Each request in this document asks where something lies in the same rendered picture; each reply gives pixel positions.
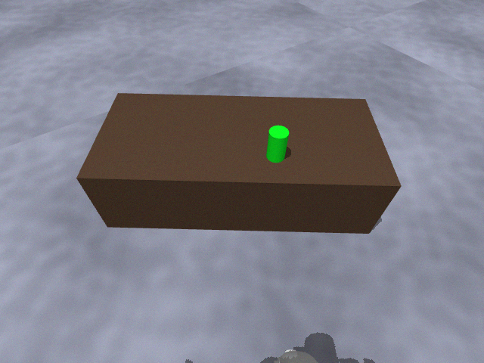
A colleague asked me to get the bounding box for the can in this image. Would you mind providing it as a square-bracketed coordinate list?
[266, 126, 289, 163]

